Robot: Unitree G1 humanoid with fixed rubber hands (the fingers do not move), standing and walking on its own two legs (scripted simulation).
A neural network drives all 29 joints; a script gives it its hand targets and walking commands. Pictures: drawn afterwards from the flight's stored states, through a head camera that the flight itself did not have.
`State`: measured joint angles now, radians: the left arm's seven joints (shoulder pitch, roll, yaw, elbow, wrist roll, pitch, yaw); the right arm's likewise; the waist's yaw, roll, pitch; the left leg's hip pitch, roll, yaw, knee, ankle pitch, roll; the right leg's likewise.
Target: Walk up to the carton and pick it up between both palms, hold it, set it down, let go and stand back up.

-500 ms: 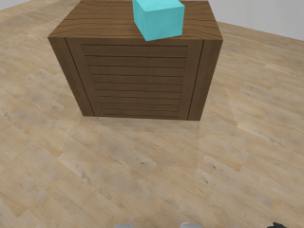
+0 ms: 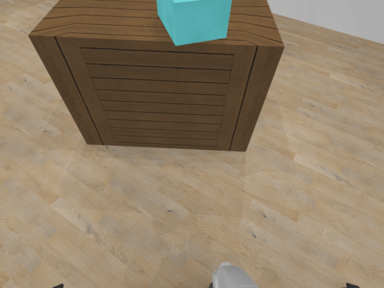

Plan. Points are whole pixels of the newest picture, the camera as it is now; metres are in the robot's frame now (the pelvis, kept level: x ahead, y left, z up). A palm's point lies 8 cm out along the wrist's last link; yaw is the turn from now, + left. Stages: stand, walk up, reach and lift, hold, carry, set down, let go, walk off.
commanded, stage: walk up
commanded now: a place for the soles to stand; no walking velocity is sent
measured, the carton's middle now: (190, 6) +1.10 -0.02 +0.05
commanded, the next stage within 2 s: none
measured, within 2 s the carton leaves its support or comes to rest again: neither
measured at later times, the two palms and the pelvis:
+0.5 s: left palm (44, 278) +0.18 +0.31 -0.08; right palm (350, 261) +0.18 -0.31 -0.06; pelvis +0.09 +0.00 +0.00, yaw +1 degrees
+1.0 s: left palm (74, 235) +0.25 +0.27 -0.06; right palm (355, 219) +0.27 -0.37 -0.07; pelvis +0.18 -0.05 +0.00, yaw +0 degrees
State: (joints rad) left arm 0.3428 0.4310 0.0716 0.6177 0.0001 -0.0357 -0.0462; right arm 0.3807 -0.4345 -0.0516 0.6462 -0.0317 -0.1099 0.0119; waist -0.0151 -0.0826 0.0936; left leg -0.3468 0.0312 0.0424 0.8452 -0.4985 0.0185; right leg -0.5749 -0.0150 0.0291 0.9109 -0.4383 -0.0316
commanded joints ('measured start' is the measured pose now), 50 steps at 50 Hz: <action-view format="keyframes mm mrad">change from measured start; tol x32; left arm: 1 304 316 133 38 32 -77 24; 50 84 306 94 -1 16 -36 13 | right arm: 1 -12 -156 -53 -75 25 -11 -16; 50 -42 -243 -90 -7 21 5 -14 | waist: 1 180 -147 -305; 17 100 -147 -71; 21 -110 313 -217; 36 73 250 -153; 39 185 -309 -152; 50 83 -108 18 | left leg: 1 -248 74 -30 395 369 69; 3 -532 -39 -84 517 -76 16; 19 118 -37 43 -286 159 36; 22 512 441 -745 -525 -84 195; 35 92 326 -296 -309 117 245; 39 -579 -56 11 506 -87 18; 50 -306 31 -28 124 21 0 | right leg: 1 628 -89 248 -377 23 -65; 3 622 -345 903 -618 -150 -218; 18 327 -195 310 -354 381 -237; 22 -335 80 53 306 -107 -3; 33 -145 -84 -3 23 -35 7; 37 421 -8 -69 -250 73 -22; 41 360 -344 935 -733 -517 -190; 50 287 -182 457 -528 -116 -235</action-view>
